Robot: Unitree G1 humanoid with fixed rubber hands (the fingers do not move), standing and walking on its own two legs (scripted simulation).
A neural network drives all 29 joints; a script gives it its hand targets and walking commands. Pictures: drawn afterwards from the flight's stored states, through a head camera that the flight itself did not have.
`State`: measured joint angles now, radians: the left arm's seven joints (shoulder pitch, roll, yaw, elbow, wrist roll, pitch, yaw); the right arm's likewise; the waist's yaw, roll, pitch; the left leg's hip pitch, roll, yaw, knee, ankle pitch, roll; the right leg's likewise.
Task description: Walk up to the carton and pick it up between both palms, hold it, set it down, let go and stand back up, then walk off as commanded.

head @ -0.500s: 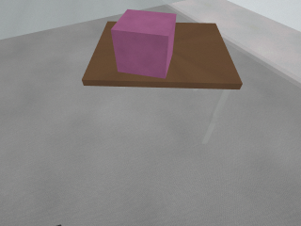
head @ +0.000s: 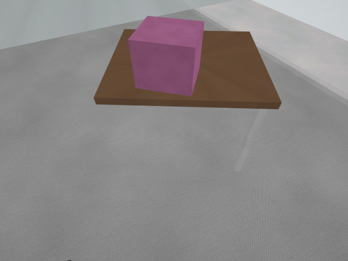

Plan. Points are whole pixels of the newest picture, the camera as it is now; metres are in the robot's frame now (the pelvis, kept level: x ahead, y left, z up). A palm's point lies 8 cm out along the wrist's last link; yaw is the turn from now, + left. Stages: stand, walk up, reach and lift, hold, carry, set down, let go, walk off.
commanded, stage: stand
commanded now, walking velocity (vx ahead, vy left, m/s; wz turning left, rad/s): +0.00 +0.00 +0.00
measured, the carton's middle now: (169, 55) +0.95 +0.03 -0.03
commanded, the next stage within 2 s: none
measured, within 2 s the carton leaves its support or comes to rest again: neither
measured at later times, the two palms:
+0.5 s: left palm out of the picture +0.11 +0.28 -0.12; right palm out of the picture +0.09 -0.29 -0.13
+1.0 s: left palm out of the picture +0.11 +0.28 -0.12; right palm out of the picture +0.09 -0.31 -0.13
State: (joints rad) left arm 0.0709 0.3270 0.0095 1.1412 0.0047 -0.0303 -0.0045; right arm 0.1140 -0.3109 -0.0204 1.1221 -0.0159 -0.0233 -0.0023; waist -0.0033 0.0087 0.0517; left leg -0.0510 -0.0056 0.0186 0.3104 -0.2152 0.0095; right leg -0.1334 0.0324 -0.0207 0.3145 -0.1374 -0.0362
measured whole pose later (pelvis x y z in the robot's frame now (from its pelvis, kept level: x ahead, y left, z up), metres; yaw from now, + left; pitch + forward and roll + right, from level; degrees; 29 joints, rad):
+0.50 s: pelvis +0.02 -0.01 +0.00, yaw +0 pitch -2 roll +0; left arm 0.06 0.32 0.01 1.14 0.00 -0.03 0.00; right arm 0.11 -0.32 -0.02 1.11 -0.01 -0.02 -0.01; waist -0.01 0.02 0.06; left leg -0.01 0.01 0.02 0.29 -0.24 0.00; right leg -0.10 0.04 -0.02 0.31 -0.17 -0.04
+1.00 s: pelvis +0.02 -0.02 +0.00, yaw +0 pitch -3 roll +0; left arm 0.08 0.32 0.02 1.13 0.00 -0.02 0.01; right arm 0.13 -0.33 -0.02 1.10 -0.02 -0.01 -0.01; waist -0.01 0.02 0.05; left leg 0.00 0.03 0.02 0.30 -0.25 -0.02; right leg -0.09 0.06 -0.03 0.31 -0.17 -0.06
